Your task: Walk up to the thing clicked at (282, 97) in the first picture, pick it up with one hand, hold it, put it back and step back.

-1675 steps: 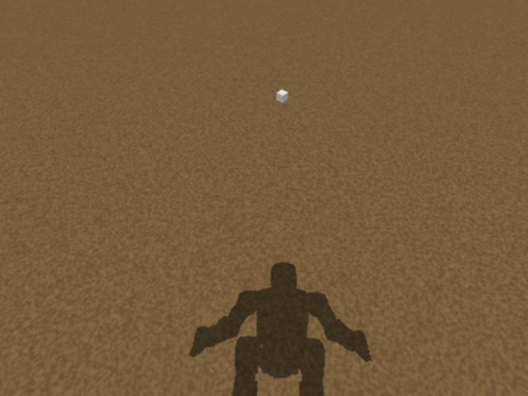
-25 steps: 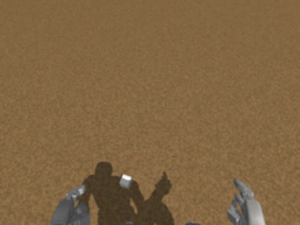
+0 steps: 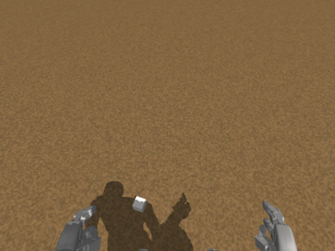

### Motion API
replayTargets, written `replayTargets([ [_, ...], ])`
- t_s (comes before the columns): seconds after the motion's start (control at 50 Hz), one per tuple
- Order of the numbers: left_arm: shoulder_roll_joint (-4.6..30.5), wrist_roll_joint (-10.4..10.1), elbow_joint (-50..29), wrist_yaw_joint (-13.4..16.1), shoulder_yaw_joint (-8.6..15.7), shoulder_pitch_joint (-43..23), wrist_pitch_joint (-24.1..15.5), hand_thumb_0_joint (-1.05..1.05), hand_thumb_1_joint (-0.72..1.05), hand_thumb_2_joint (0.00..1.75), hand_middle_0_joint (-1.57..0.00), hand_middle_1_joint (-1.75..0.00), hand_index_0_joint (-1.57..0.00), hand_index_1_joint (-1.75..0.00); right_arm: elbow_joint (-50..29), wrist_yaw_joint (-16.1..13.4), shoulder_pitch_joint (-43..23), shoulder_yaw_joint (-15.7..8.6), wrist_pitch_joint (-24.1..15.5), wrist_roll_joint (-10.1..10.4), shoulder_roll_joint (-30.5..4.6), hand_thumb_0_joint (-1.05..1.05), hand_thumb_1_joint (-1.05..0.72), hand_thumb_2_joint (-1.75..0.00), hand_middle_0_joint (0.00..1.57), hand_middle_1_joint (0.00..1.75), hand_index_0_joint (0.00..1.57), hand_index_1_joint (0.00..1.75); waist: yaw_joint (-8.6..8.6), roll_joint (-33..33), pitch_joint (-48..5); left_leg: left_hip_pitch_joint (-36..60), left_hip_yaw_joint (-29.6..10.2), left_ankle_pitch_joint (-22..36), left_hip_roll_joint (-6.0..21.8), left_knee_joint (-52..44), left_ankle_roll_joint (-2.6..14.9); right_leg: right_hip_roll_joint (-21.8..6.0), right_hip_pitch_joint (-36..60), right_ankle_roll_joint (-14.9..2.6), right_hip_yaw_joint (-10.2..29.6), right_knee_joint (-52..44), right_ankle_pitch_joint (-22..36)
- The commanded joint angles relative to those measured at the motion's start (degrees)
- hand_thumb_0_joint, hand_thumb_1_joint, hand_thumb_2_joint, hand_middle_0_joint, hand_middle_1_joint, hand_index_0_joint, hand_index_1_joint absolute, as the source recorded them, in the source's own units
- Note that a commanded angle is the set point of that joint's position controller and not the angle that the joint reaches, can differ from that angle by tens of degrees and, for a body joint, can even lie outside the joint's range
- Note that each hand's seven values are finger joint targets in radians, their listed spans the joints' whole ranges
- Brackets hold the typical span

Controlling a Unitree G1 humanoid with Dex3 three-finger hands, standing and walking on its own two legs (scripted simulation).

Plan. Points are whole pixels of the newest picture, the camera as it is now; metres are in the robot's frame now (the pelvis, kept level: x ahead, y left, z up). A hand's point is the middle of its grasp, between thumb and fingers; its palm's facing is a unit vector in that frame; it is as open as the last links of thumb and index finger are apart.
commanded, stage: home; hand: left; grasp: from above
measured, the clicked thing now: (139, 204) +0.47 +0.18 -0.69
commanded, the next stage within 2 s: stand in 0.42 s
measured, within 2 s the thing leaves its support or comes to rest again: neither
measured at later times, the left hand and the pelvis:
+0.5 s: hand (98, 244) +0.16 +0.18 -0.05, palm faces +0.04 -0.98 -0.21, open 7.4 cm; pelvis +0.00 +0.00 +0.00, yaw +0 degrees
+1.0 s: hand out of the picture +0.05 +0.23 -0.11, palm faces +0.02 -0.94 -0.33, open 7.4 cm; pelvis -0.01 +0.00 +0.05, yaw +0 degrees
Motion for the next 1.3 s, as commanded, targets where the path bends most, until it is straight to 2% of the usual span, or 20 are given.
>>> replayTargets([
  [0.0, 6.0, 0.4, -11.4, 0.6, 3.7, -1.0, -2.9, 0.00, 0.90, 0.90, -0.20, -0.30, -0.20, -0.30, -8.8, -0.8, -3.5, -3.1, -3.2, -0.3, -6.9, 0.00, -0.90, -0.90, 0.20, 0.30, 0.20, 0.30, -0.11, 0.3, -3.9, 4.3, 0.0, 12.4, -1.3, -10.7, 0.67, 2.7, 3.9, -1.88, -2.1, -7.7, 8.8],
  [0.12, 6.4, 0.0, -12.6, 0.6, 3.7, -0.2, -2.7, 0.00, 0.90, 0.90, -0.20, -0.30, -0.20, -0.30, -9.1, -0.6, -3.1, -3.0, -2.8, -0.2, -6.9, 0.00, -0.90, -0.90, 0.20, 0.30, 0.20, 0.30, -0.11, 0.4, -6.2, 5.1, 0.1, 15.3, -1.4, -9.9, 0.67, 2.7, 5.1, -1.98, -2.0, -7.2, 11.2],
  [0.14, 5.0, -0.1, -10.1, 0.4, 2.9, 1.0, -2.4, 0.00, 0.90, 0.90, -0.20, -0.30, -0.20, -0.30, -9.1, -0.5, -3.4, -2.9, -2.7, -0.3, -7.0, 0.00, -0.90, -0.90, 0.20, 0.30, 0.20, 0.30, -0.41, 0.0, -5.3, 4.6, -0.2, 15.6, -1.2, -10.0, 0.55, 2.8, 4.8, -1.98, -2.2, -7.0, 10.9],
  [0.26, 6.7, 0.1, -12.9, 0.7, 4.0, -2.1, -3.1, 0.00, 0.90, 0.90, -0.20, -0.30, -0.20, -0.30, -9.4, -0.5, -3.5, -2.8, -2.7, -0.2, -6.9, 0.00, -0.90, -0.90, 0.20, 0.30, 0.20, 0.30, -0.21, 0.2, -4.0, 3.5, -0.9, 10.6, -1.0, -11.0, 0.65, 2.7, 3.4, -1.83, -2.1, -7.4, 7.6],
  [0.34, 5.4, -0.2, -11.0, 0.5, 3.3, 0.3, -2.7, 0.00, 0.90, 0.90, -0.20, -0.30, -0.20, -0.30, -9.8, -0.5, -3.6, -2.8, -2.8, -0.1, -6.9, 0.00, -0.90, -0.90, 0.20, 0.30, 0.20, 0.30, -0.17, -0.1, -5.6, 4.1, -0.6, 12.5, -1.1, -10.4, 0.67, 2.7, 4.1, -1.94, -2.0, -7.1, 9.1],
  [0.38, 6.6, -0.1, -12.4, 0.7, 4.1, -0.6, -2.8, 0.00, 0.90, 0.90, -0.20, -0.30, -0.20, -0.30, -9.6, -0.5, -3.3, -2.9, -2.7, -0.2, -6.9, 0.00, -0.90, -0.90, 0.20, 0.30, 0.20, 0.30, -0.36, -0.2, -7.0, 4.5, 0.3, 13.9, -1.5, -9.3, 0.90, 2.6, 4.9, -1.86, -1.8, -7.5, 10.5],
  [0.42, 5.4, -0.1, -10.7, 0.5, 3.2, 0.1, -2.5, 0.00, 0.90, 0.90, -0.20, -0.30, -0.20, -0.30, -9.8, -0.5, -3.5, -2.7, -2.6, -0.2, -6.7, 0.00, -0.90, -0.90, 0.20, 0.30, 0.20, 0.30, -0.27, -1.0, -5.1, 3.2, 0.3, 12.5, -1.7, -9.6, 0.95, 2.5, 4.4, -1.80, -1.8, -7.9, 9.2],
  [0.48, 6.4, 0.0, -12.1, 0.6, 4.1, -1.1, -2.8, 0.00, 0.90, 0.90, -0.20, -0.30, -0.20, -0.30, -10.0, -0.6, -3.6, -2.9, -2.6, -0.1, -7.0, 0.00, -0.90, -0.90, 0.20, 0.30, 0.20, 0.30, -0.19, -1.0, -5.6, 3.6, 0.3, 11.9, -1.5, -9.8, 0.98, 2.5, 4.6, -1.77, -1.8, -7.9, 8.6],
  [0.5, 11.2, 6.2, 8.0, 2.8, 3.8, -17.5, -14.9, 0.00, 0.90, 0.90, -0.20, -0.30, -0.20, -0.30, 4.6, 2.8, -6.6, -5.0, 3.6, -7.6, -13.8, 0.00, -0.90, -0.90, 0.20, 0.30, 0.20, 0.30, 3.31, -3.2, 8.1, 6.9, -2.2, 21.2, 1.6, -14.7, 3.32, -0.9, 11.6, -4.64, 2.7, -8.3, 8.8],
  [0.52, 12.2, 6.7, 18.4, 2.6, 4.8, -10.4, -19.0, 0.00, 0.90, 0.90, -0.20, -0.30, -0.20, -0.30, 5.2, 4.8, -7.0, -6.0, 6.2, -7.6, -14.4, 0.00, -0.90, -0.90, 0.20, 0.30, 0.20, 0.30, 4.12, -5.6, 4.0, 10.4, -0.2, 22.5, 1.0, -13.8, 4.04, -2.2, 13.8, -5.92, 5.9, -11.6, 9.7],
  [0.54, 13.1, 7.3, 21.4, 2.3, 4.7, -9.9, -20.9, 0.00, 0.90, 0.90, -0.20, -0.30, -0.20, -0.30, 4.4, 6.0, -6.5, -5.8, 7.4, -7.4, -13.7, 0.00, -0.90, -0.90, 0.20, 0.30, 0.20, 0.30, 3.19, -8.3, 2.5, 12.1, 0.6, 22.2, 0.1, -13.0, 4.10, -2.9, 14.4, -6.83, 6.9, -12.3, 11.3],
  [0.56, 13.1, 7.1, 22.9, 1.8, 4.2, -12.6, -21.9, 0.00, 0.90, 0.90, -0.20, -0.30, -0.20, -0.30, 4.3, 6.8, -4.6, -5.6, 8.3, -7.5, -13.8, 0.00, -0.90, -0.90, 0.20, 0.30, 0.20, 0.30, 1.45, -5.7, 2.8, 11.2, -0.3, 18.3, -0.1, -14.2, 3.92, -2.6, 13.9, -6.50, 7.4, -12.7, 9.9],
  [0.6, 13.0, 6.5, 27.2, 1.3, 3.6, -14.6, -23.6, 0.00, 0.90, 0.90, -0.20, -0.30, -0.20, -0.30, 6.6, 8.6, -5.0, -5.4, 8.8, -4.7, -12.0, 0.00, -0.90, -0.90, 0.20, 0.30, 0.20, 0.30, 2.39, -3.0, 1.6, 14.9, -0.3, 14.3, -0.4, -17.3, 4.04, -3.5, 17.1, -5.61, 6.6, -12.5, 10.5],
  [0.66, 12.3, 5.7, 34.1, 1.2, 3.7, -15.1, -24.4, 0.00, 0.90, 0.90, -0.20, -0.30, -0.20, -0.30, 8.3, 9.6, -8.1, -6.2, 9.5, -3.5, -12.2, 0.00, -0.90, -0.90, 0.20, 0.30, 0.20, 0.30, 4.01, -5.2, 2.6, 17.0, -0.8, 14.2, 0.0, -19.0, 3.71, -3.4, 16.6, -4.80, 6.4, -16.1, 9.1],
  [0.7, 12.8, 5.7, 38.5, 1.3, 3.8, -17.3, -25.2, 0.00, 0.90, 0.90, -0.20, -0.30, -0.20, -0.30, 10.4, 9.9, -7.7, -6.3, 10.3, -3.7, -11.9, 0.00, -0.90, -0.90, 0.20, 0.30, 0.20, 0.30, 3.18, -5.4, 3.9, 17.5, -1.0, 11.0, 0.3, -21.0, 3.68, -4.0, 17.2, -4.36, 6.8, -17.8, 6.7],
  [0.78, 11.6, 5.5, 45.8, 1.2, 3.6, -16.4, -26.3, 0.00, 0.90, 0.90, -0.20, -0.30, -0.20, -0.30, 13.4, 9.6, -8.2, -6.7, 10.9, -3.9, -13.4, 0.00, -0.90, -0.90, 0.20, 0.30, 0.20, 0.30, 3.67, 1.1, 5.7, 18.7, -4.8, 11.8, 3.0, -27.4, 3.91, -2.4, 20.4, -3.13, 3.8, -18.3, 10.6],
  [0.88, 12.5, 5.1, 53.1, 1.3, 3.7, -16.7, -27.1, 0.00, 0.90, 0.90, -0.20, -0.30, -0.20, -0.30, 17.2, 8.9, -7.1, -6.5, 11.6, -3.3, -13.7, 0.00, -0.90, -0.90, 0.20, 0.30, 0.20, 0.30, 3.17, -1.5, 6.5, 23.0, -3.5, 19.2, 2.8, -29.0, 3.01, -3.6, 24.2, -3.64, 5.0, -22.6, 17.7],
  [0.92, 12.9, 4.8, 55.6, 1.4, 3.6, -17.1, -27.2, 0.00, 0.90, 0.90, -0.20, -0.30, -0.20, -0.30, 18.8, 8.8, -6.5, -6.3, 11.9, -3.0, -13.8, 0.00, -0.90, -0.90, 0.20, 0.30, 0.20, 0.30, 2.77, -2.1, 7.5, 23.3, -3.4, 19.6, 2.7, -30.6, 2.71, -4.0, 26.0, -3.56, 5.5, -24.7, 18.9],
  [1.14, 13.9, 4.5, 64.9, 1.4, 3.1, -18.9, -27.0, 0.00, 0.90, 0.90, -0.20, -0.30, -0.20, -0.30, 24.9, 8.5, -6.9, -5.5, 12.6, -2.4, -14.4, 0.00, -0.90, -0.90, 0.20, 0.30, 0.20, 0.30, 2.44, -2.8, 11.0, 26.7, -3.5, 16.4, 3.6, -38.6, 1.82, -4.4, 29.6, -2.64, 5.6, -31.9, 16.1],
  [1.28, 14.2, 4.6, 67.7, 1.1, 2.7, -19.5, -27.1, 0.00, 0.90, 0.90, -0.20, -0.30, -0.20, -0.30, 27.0, 8.9, -8.0, -5.3, 13.1, -2.2, -14.8, 0.00, -0.90, -0.90, 0.20, 0.30, 0.20, 0.30, 2.61, -3.7, 12.6, 27.9, -3.0, 13.4, 3.2, -39.6, 1.42, -4.5, 28.6, -2.30, 6.1, -35.6, 10.9],
])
